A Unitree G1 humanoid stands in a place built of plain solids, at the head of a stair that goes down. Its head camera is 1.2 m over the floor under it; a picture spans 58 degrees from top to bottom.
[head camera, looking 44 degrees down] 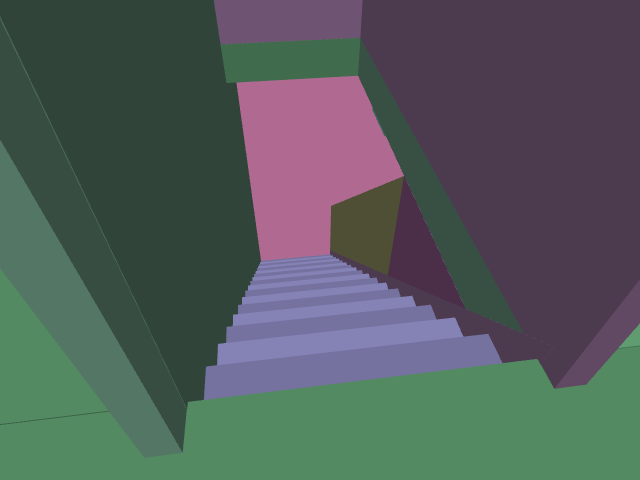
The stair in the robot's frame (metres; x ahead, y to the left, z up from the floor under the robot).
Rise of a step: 0.21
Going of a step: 0.23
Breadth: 1.07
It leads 7 degrees to the left of straight ahead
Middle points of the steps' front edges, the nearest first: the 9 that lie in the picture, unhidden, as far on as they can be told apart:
0.64 -0.15 0.00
0.87 -0.12 -0.21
1.11 -0.09 -0.42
1.34 -0.06 -0.63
1.57 -0.03 -0.84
1.80 0.00 -1.05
2.03 0.04 -1.26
2.26 0.07 -1.48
2.49 0.10 -1.69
